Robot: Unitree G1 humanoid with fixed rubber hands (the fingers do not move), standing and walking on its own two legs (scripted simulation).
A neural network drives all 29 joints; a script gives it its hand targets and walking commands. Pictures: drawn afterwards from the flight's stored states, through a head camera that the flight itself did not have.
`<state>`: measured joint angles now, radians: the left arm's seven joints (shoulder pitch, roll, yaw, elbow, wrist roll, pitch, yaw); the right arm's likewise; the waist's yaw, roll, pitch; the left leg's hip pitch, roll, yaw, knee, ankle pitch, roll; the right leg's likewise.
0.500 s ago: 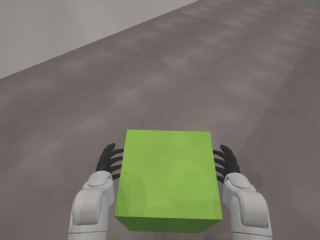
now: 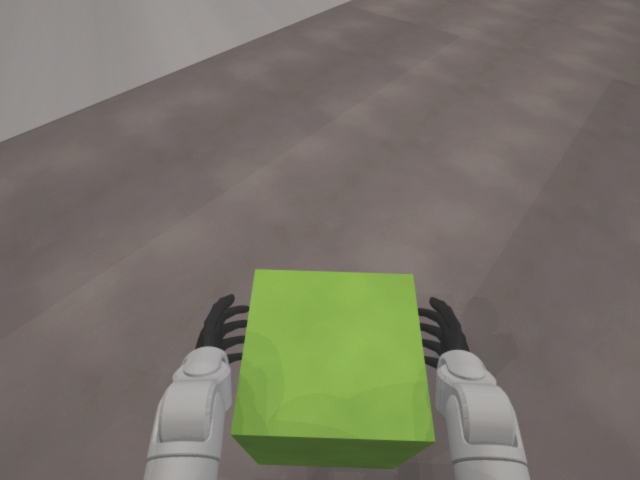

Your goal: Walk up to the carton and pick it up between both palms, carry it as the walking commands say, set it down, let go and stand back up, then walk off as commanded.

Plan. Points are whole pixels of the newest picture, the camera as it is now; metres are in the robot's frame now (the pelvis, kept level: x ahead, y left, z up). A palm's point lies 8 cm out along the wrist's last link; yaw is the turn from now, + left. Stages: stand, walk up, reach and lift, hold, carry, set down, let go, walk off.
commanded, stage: hold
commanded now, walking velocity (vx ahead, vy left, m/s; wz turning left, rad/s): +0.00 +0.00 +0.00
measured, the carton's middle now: (329, 376) +0.28 +0.00 -0.07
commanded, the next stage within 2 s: set down in 0.76 s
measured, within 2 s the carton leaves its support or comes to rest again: neither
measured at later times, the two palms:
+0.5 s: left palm (202, 339) +0.27 +0.16 +0.05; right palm (454, 360) +0.25 -0.14 +0.05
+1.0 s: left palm (216, 340) +0.28 +0.15 +0.03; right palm (454, 345) +0.28 -0.15 +0.04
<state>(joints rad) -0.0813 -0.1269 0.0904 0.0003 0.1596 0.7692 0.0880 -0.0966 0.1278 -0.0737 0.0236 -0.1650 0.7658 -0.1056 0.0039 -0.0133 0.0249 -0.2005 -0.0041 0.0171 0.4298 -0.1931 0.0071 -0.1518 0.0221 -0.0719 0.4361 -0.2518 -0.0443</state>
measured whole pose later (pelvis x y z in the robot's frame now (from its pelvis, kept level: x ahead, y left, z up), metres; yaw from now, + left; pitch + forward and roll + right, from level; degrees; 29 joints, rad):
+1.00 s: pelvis -0.01 +0.00 +0.00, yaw -3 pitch -7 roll +0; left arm -0.29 -0.16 0.28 0.33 0.32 0.70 -0.01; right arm -0.33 0.17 -0.25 0.38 -0.30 0.67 -0.02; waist 0.02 0.00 0.02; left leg -0.11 0.00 -0.01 0.42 -0.20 0.00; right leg -0.08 0.04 -0.01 0.43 -0.24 -0.05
